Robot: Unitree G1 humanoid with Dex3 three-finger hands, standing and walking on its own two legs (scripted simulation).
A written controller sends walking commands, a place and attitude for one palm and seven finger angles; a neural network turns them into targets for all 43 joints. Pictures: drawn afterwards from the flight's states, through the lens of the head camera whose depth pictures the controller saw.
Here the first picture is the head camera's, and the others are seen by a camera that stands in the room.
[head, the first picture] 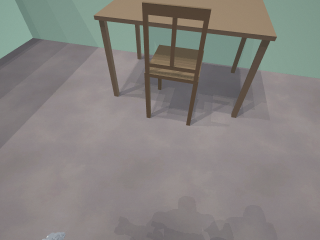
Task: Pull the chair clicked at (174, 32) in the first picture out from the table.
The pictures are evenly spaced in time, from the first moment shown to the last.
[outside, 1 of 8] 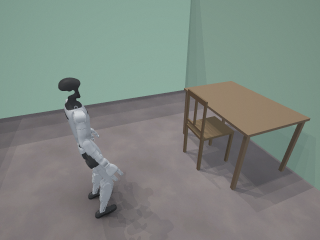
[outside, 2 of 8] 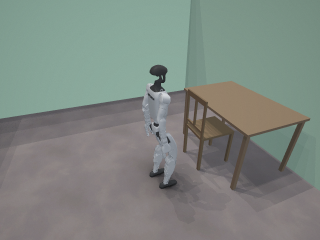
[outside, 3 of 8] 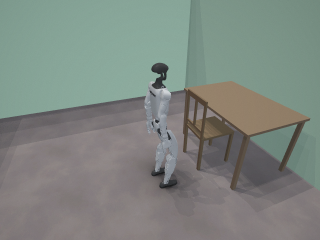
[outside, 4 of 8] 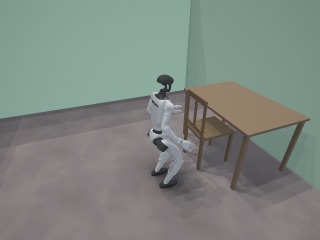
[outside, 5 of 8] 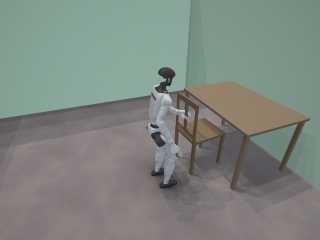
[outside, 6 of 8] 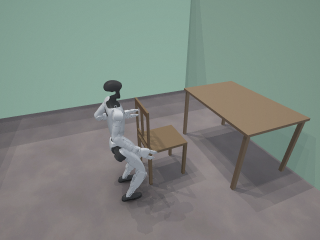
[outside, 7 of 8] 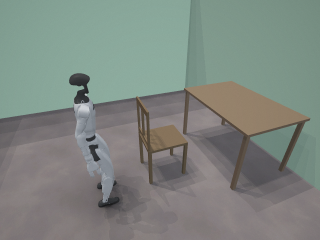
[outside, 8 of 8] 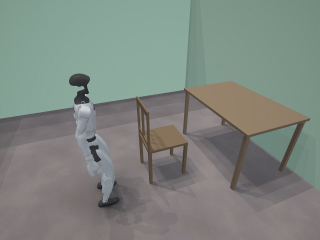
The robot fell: no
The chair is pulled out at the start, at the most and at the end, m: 0.00 0.61 0.60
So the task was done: yes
